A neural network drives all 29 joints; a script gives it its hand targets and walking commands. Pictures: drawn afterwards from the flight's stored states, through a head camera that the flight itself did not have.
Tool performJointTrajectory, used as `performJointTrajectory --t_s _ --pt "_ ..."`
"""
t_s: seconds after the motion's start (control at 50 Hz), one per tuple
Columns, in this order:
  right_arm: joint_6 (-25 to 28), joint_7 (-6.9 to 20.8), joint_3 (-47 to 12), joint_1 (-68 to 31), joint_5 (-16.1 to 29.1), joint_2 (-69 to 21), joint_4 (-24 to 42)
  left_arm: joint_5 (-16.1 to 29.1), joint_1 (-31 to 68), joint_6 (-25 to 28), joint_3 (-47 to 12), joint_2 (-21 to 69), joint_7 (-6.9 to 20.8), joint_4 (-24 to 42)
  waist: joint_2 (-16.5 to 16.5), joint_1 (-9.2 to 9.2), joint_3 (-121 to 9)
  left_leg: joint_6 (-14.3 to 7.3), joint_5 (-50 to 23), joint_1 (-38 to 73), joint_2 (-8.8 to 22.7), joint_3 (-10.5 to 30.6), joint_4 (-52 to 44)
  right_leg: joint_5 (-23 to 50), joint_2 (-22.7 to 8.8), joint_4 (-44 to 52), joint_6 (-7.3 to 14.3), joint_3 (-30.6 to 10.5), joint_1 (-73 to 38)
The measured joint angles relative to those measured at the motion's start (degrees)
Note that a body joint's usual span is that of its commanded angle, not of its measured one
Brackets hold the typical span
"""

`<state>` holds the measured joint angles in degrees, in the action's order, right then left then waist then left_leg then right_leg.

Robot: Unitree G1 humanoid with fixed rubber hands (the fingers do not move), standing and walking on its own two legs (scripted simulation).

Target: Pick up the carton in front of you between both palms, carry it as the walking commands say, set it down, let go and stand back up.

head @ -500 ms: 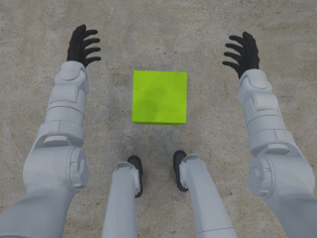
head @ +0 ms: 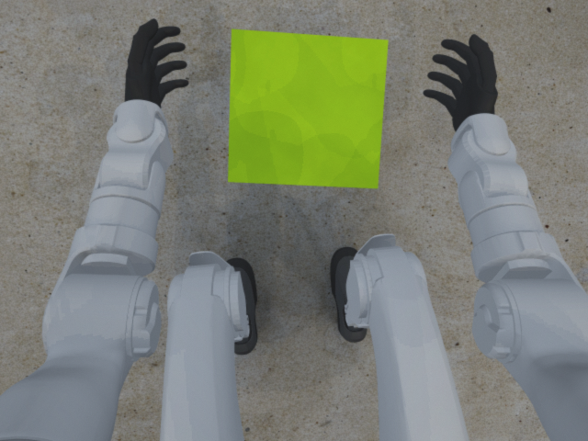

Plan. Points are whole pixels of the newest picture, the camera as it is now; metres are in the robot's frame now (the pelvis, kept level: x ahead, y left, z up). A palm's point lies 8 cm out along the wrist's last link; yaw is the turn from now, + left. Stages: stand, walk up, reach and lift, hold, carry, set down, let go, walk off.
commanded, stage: reach and lift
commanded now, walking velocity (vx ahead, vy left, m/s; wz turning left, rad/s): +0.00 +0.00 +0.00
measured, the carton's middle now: (300, 126) +0.48 -0.03 -0.34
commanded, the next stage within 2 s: none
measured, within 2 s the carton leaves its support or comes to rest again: leaves its support in 1.20 s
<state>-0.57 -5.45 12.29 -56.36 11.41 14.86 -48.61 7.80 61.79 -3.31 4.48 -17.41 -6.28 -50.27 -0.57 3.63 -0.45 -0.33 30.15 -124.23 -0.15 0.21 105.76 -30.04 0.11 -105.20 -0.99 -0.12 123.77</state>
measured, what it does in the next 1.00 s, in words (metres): lowers itself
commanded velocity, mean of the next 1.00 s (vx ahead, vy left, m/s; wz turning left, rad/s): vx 0.00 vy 0.00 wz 0.00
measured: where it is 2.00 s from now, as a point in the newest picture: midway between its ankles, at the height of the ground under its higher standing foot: (297, 316)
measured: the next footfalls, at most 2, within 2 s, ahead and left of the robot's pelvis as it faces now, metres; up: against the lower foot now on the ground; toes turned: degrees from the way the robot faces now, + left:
none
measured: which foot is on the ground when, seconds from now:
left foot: down 0.00-1.00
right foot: down 0.00-1.00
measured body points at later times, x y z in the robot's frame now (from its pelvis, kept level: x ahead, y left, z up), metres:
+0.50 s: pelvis -0.03 +0.00 -0.10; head +0.34 +0.00 +0.15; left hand +0.53 +0.15 -0.29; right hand +0.49 -0.23 -0.29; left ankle +0.10 +0.12 -0.43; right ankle +0.10 -0.12 -0.43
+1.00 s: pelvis -0.03 +0.00 -0.09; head +0.34 +0.00 +0.17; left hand +0.52 +0.11 -0.28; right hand +0.49 -0.19 -0.27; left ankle +0.10 +0.12 -0.43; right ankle +0.10 -0.12 -0.43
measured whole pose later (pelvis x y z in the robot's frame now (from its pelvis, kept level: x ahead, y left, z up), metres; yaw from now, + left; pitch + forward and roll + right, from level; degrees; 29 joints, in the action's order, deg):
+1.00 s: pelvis -0.03 +0.00 -0.09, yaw -1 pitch +39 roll -1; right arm 3.5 -10.9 3.7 -78.5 18.2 14.3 -67.6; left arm 14.3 83.1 2.1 -4.2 -17.3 -9.6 -71.0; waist 0.8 3.7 17.1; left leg -0.3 30.0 -131.6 0.4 0.7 122.7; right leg -29.2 1.0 -121.6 -1.0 0.3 131.3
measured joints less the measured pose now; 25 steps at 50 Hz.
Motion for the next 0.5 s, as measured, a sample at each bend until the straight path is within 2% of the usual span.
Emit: performJointTrajectory --t_s 0.12,0.28,0.4,0.5 --pt "-1.53 -1.17 -1.98 -6.75 2.11 1.63 -4.34 2.68 7.08 -1.33 -1.60 -1.94 -0.77 -5.22 0.07 0.08 6.12 -0.24 -0.47 -3.69 0.03 -0.08 7.80 0.49 0.10 -7.73 -0.25 -0.10 3.61" --pt "-0.03 -1.59 -3.63 -16.08 2.77 2.36 -14.01 4.61 15.92 0.73 -3.79 -3.54 -0.42 -15.01 0.46 0.21 14.19 -0.07 -1.37 -6.59 -0.04 0.17 13.81 1.30 0.09 -13.73 -0.09 0.14 6.42" --pt "1.50 -2.18 -6.73 -19.56 5.24 4.17 -16.15 7.18 18.27 2.42 -6.59 -5.06 -0.73 -15.63 1.00 0.21 19.26 0.29 -0.95 -7.97 0.03 0.31 17.32 0.96 0.20 -17.35 0.19 0.26 8.01" --pt "2.03 -2.82 -9.52 -18.74 9.06 4.96 -14.18 9.48 18.69 3.02 -9.17 -6.38 -0.64 -14.58 1.31 0.36 20.01 0.53 0.21 -8.08 0.20 0.66 19.40 0.05 0.40 -19.30 0.40 0.60 8.25"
